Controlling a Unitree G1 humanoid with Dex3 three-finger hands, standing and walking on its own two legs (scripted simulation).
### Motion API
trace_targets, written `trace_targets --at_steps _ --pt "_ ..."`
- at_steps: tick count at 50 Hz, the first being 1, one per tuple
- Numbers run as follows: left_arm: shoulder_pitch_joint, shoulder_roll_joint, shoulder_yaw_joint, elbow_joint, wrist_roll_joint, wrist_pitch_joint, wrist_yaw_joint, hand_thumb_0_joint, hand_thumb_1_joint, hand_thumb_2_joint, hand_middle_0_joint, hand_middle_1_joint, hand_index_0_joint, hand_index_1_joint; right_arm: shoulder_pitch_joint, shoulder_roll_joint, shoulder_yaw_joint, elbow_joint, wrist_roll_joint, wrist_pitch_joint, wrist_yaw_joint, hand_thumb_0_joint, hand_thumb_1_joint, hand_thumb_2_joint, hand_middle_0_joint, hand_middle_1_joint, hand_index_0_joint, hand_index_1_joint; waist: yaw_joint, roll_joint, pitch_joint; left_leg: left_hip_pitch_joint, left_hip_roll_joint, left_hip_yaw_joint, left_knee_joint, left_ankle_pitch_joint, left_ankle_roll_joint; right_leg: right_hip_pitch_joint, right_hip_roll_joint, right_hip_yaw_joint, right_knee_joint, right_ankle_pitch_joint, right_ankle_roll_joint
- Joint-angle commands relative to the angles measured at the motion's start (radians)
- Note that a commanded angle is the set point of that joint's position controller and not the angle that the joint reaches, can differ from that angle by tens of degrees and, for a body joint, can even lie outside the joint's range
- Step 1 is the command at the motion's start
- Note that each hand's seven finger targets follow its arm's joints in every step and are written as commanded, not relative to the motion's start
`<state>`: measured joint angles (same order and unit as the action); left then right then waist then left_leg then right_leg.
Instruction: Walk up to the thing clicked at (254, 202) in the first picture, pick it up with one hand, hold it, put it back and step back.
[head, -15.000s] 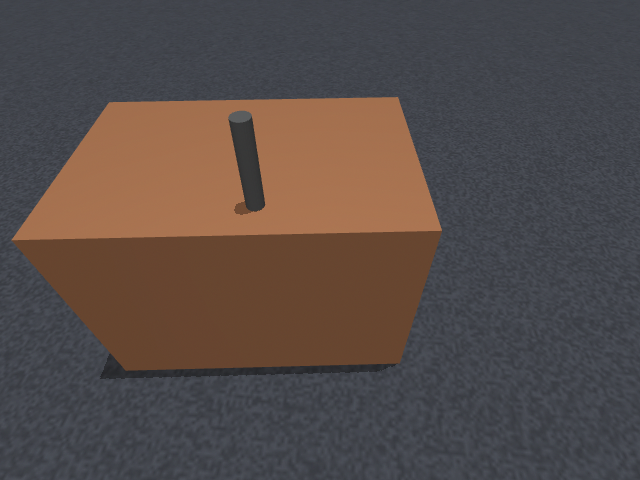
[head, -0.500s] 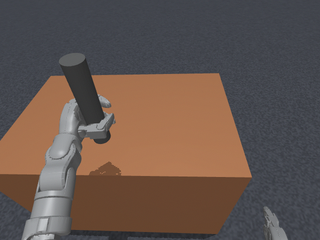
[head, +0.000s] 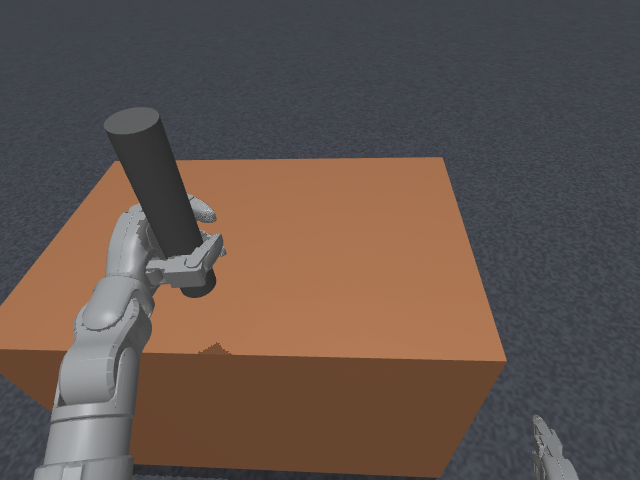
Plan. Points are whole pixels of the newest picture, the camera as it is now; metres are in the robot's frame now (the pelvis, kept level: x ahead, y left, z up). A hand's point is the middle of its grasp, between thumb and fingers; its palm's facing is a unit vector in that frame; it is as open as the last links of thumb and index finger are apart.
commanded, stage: hold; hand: left
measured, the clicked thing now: (171, 218) +0.34 +0.17 +0.22
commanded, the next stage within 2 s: none
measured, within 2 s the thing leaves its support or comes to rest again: neither
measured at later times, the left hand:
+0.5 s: hand (189, 244) +0.33 +0.16 +0.19, palm faces +0.00 -1.00 -0.03, open 5.8 cm
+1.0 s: hand (188, 243) +0.33 +0.16 +0.19, palm faces +0.00 -1.00 -0.03, open 5.8 cm
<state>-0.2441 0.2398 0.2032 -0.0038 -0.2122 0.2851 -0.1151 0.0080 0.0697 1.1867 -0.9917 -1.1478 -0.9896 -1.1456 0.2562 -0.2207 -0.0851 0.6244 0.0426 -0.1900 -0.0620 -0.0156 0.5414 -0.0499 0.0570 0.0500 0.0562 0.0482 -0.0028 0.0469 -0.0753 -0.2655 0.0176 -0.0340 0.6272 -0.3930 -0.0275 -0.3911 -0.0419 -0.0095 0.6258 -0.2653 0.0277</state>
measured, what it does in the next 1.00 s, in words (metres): stands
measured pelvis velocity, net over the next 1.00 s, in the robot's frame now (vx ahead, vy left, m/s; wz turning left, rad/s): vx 0.00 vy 0.00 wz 0.01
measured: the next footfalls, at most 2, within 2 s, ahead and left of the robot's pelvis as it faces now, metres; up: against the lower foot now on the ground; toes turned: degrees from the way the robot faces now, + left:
none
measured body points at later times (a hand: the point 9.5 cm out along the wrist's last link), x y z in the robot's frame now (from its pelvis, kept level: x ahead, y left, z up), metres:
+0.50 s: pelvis +0.00 +0.00 +0.00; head -0.02 -0.02 +0.45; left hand +0.32 +0.21 +0.19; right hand +0.17 -0.26 -0.08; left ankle -0.04 +0.14 -0.72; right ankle +0.04 -0.14 -0.72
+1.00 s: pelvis +0.00 +0.00 +0.01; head -0.02 -0.03 +0.45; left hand +0.32 +0.21 +0.20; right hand +0.17 -0.26 -0.07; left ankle -0.04 +0.14 -0.72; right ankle +0.04 -0.14 -0.72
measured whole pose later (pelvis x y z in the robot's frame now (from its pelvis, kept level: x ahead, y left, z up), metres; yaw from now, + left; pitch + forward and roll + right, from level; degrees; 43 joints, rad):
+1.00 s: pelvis +0.00 +0.00 +0.01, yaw +0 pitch +1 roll +0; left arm -0.23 0.24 0.23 -0.09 -0.23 0.38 -0.15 0.01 0.07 1.19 -0.99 -1.15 -0.99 -1.15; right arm 0.24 -0.23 -0.10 0.67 0.04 -0.24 -0.04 -0.02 0.53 -0.05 0.06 0.05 0.06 0.05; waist 0.00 0.05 -0.07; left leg -0.22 0.02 -0.04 0.57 -0.36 -0.03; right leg -0.34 -0.04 -0.02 0.57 -0.24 0.02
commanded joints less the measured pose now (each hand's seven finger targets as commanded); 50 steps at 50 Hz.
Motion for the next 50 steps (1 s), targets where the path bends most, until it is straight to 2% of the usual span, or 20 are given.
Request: trace_targets --at_steps 1,4,6,8,11,13,15,17,21,24,27,28,30,32,34,37,40,46,49,50 --pt "-0.357 0.184 0.072 -0.249 -0.012 -0.062 -0.016 0.0 0.54 1.268 -1.392 -1.427 -1.405 -1.425 -0.11 -0.101 -0.028 -0.139 -0.003 -0.063 0.0 0.0 0.549 -0.048 0.05 0.051 0.05 0.051 0.014 -0.022 -0.207 -0.016 -0.027 0.03 -0.097 0.325 0.02 0.187 0.021 -0.048 -0.073 0.227 -0.027" --pt "-0.34 0.189 0.089 -0.246 -0.023 -0.045 -0.021 0.0 0.559 1.264 -1.374 -1.413 -1.386 -1.411 -0.117 -0.172 -0.079 -0.166 -0.002 -0.07 -0.002 0.0 0.548 -0.049 0.05 0.051 0.05 0.051 -0.003 -0.049 -0.191 -0.002 -0.025 0.027 -0.113 0.296 0.019 0.178 0.025 -0.051 -0.085 0.201 -0.025" --pt "-0.334 0.161 0.061 -0.265 -0.02 -0.037 -0.033 0.0 0.55 1.259 -1.368 -1.409 -1.382 -1.406 -0.086 -0.114 -0.035 -0.149 -0.001 -0.066 0.007 0.0 0.55 -0.048 0.051 0.051 0.05 0.051 -0.001 -0.025 -0.182 0.005 -0.024 0.026 -0.116 0.311 0.016 0.167 0.027 -0.054 -0.087 0.205 -0.028" --pt "-0.321 0.175 0.084 -0.265 -0.033 -0.026 -0.037 0.0 0.516 1.254 -1.379 -1.419 -1.394 -1.415 -0.106 -0.151 -0.076 -0.151 0.002 -0.068 0.003 0.0 0.546 -0.048 0.05 0.051 0.05 0.051 -0.003 -0.049 -0.191 0.011 -0.029 0.031 -0.111 0.312 0.024 0.183 0.023 -0.053 -0.095 0.216 -0.023" --pt "-0.34 0.169 0.076 -0.308 -0.028 -0.011 -0.037 0.0 0.511 1.249 -1.365 -1.408 -1.38 -1.405 -0.1 -0.114 -0.039 -0.143 -0.001 -0.074 0.011 0.0 0.545 -0.049 0.051 0.051 0.05 0.051 0.002 -0.035 -0.181 0.009 -0.036 0.037 -0.111 0.303 0.028 0.18 0.017 -0.049 -0.1 0.218 -0.019" --pt "-0.328 0.175 0.083 -0.3 -0.028 -0.002 -0.035 0.0 0.531 1.257 -1.36 -1.402 -1.373 -1.401 -0.104 -0.133 -0.058 -0.137 0.0 -0.074 0.008 0.0 0.547 -0.049 0.051 0.051 0.05 0.051 0.0 -0.047 -0.182 0.014 -0.033 0.033 -0.116 0.316 0.026 0.179 0.02 -0.051 -0.099 0.224 -0.022" --pt "-0.336 0.148 0.063 -0.321 -0.031 0.001 -0.037 0.0 0.525 1.251 -1.363 -1.405 -1.376 -1.403 -0.111 -0.093 -0.017 -0.154 -0.002 -0.078 0.013 0.0 0.548 -0.049 0.051 0.051 0.05 0.051 0.005 -0.046 -0.18 0.017 -0.031 0.03 -0.118 0.314 0.025 0.189 0.021 -0.055 -0.102 0.215 -0.023" --pt "-0.309 0.149 0.058 -0.319 -0.029 0.007 -0.038 0.0 0.523 1.25 -1.355 -1.398 -1.369 -1.396 -0.126 -0.133 -0.059 -0.127 -0.003 -0.076 0.012 0.0 0.549 -0.049 0.051 0.051 0.05 0.051 0.012 -0.031 -0.158 0.009 -0.029 0.026 -0.127 0.314 0.018 0.173 0.024 -0.057 -0.099 0.208 -0.027" --pt "-0.343 0.188 0.104 -0.31 -0.022 0.021 -0.025 0.0 0.536 1.264 -1.372 -1.412 -1.385 -1.412 -0.116 -0.128 -0.057 -0.127 -0.006 -0.08 0.015 0.0 0.55 -0.049 0.05 0.051 0.05 0.051 0.01 -0.053 -0.184 0.008 -0.036 0.032 -0.13 0.278 0.028 0.2 0.017 -0.051 -0.115 0.189 -0.02" --pt "-0.295 0.144 0.08 -0.271 -0.029 0.029 -0.028 0.0 0.558 1.272 -1.369 -1.418 -1.384 -1.415 -0.112 -0.147 -0.073 -0.117 -0.008 -0.087 0.016 0.0 0.554 -0.048 0.05 0.051 0.05 0.051 -0.004 -0.062 -0.146 0.014 -0.031 0.031 -0.125 0.302 0.024 0.17 0.022 -0.054 -0.11 0.207 -0.021" --pt "-0.364 0.183 0.095 -0.34 -0.025 0.013 -0.035 0.0 0.537 1.267 -1.381 -1.424 -1.395 -1.422 -0.128 -0.108 -0.037 -0.127 -0.008 -0.086 0.019 0.0 0.546 -0.05 0.05 0.051 0.05 0.051 0.012 -0.048 -0.213 0.026 -0.033 0.028 -0.12 0.334 0.025 0.213 0.019 -0.053 -0.107 0.234 -0.022" --pt "-0.364 0.192 0.099 -0.326 -0.023 0.011 -0.032 0.0 0.534 1.278 -1.38 -1.435 -1.395 -1.432 -0.136 -0.157 -0.08 -0.129 -0.009 -0.088 0.014 0.0 0.545 -0.051 0.05 0.051 0.05 0.051 0.0 -0.052 -0.216 0.032 -0.032 0.027 -0.123 0.34 0.024 0.212 0.019 -0.051 -0.104 0.241 -0.023" --pt "-0.359 0.144 0.061 -0.311 -0.025 0.013 -0.034 0.0 0.55 1.276 -1.368 -1.421 -1.383 -1.418 -0.134 -0.104 -0.035 -0.104 -0.009 -0.092 0.019 0.0 0.555 -0.048 0.05 0.051 0.05 0.051 0.008 -0.022 -0.172 0.027 -0.033 0.032 -0.125 0.317 0.021 0.182 0.019 -0.05 -0.108 0.217 -0.024" --pt "-0.36 0.193 0.104 -0.269 -0.025 0.015 -0.033 0.0 0.537 1.267 -1.366 -1.415 -1.378 -1.413 -0.145 -0.165 -0.077 -0.131 -0.009 -0.093 0.008 0.0 0.546 -0.051 0.05 0.051 0.05 0.051 -0.006 -0.053 -0.187 0.036 -0.03 0.026 -0.135 0.31 0.021 0.187 0.022 -0.052 -0.114 0.21 -0.024" --pt "-0.382 0.178 0.088 -0.304 -0.024 0.011 -0.034 0.0 0.546 1.283 -1.378 -1.429 -1.391 -1.427 -0.144 -0.101 -0.027 -0.108 -0.008 -0.093 0.017 0.0 0.552 -0.049 0.05 0.051 0.05 0.051 0.017 -0.028 -0.181 0.013 -0.038 0.031 -0.138 0.265 0.027 0.196 0.017 -0.051 -0.124 0.172 -0.023" --pt "-0.333 0.2 0.12 -0.243 -0.033 0.024 -0.036 0.0 0.567 1.288 -1.393 -1.443 -1.409 -1.438 -0.127 -0.148 -0.069 -0.097 -0.005 -0.095 0.008 0.0 0.549 -0.049 0.05 0.051 0.05 0.051 0.006 -0.075 -0.164 -0.004 -0.043 0.037 -0.146 0.215 0.039 0.199 0.013 -0.049 -0.143 0.133 -0.013" --pt "-0.351 0.171 0.094 -0.275 -0.033 0.027 -0.043 0.0 0.571 1.294 -1.394 -1.446 -1.409 -1.442 -0.132 -0.124 -0.049 -0.101 -0.003 -0.098 0.011 0.0 0.555 -0.048 0.05 0.051 0.05 0.051 0.01 -0.061 -0.145 -0.001 -0.042 0.04 -0.151 0.201 0.037 0.179 0.016 -0.049 -0.147 0.118 -0.016" --pt "-0.376 0.181 0.079 -0.331 -0.022 0.012 -0.037 0.0 0.56 1.289 -1.391 -1.441 -1.406 -1.439 -0.133 -0.124 -0.048 -0.125 -0.004 -0.103 0.014 0.0 0.549 -0.05 0.05 0.051 0.05 0.051 0.009 -0.02 -0.203 0.026 -0.035 0.031 -0.136 0.314 0.023 0.21 0.021 -0.052 -0.114 0.214 -0.024" --pt "-0.385 0.187 0.1 -0.339 -0.028 0.017 -0.029 0.0 0.577 1.289 -1.377 -1.434 -1.392 -1.43 -0.144 -0.124 -0.053 -0.099 -0.005 -0.101 0.012 0.0 0.553 -0.049 0.05 0.051 0.05 0.051 0.014 -0.013 -0.181 0.027 -0.036 0.031 -0.136 0.298 0.023 0.196 0.02 -0.052 -0.12 0.201 -0.024" --pt "-0.375 0.201 0.119 -0.309 -0.028 0.019 -0.028 0.0 0.561 1.302 -1.382 -1.445 -1.397 -1.443 -0.124 -0.163 -0.084 -0.112 -0.01 -0.104 0.006 0.0 0.551 -0.05 0.05 0.051 0.05 0.051 -0.009 -0.033 -0.202 0.046 -0.03 0.029 -0.137 0.315 0.021 0.197 0.025 -0.052 -0.119 0.213 -0.025"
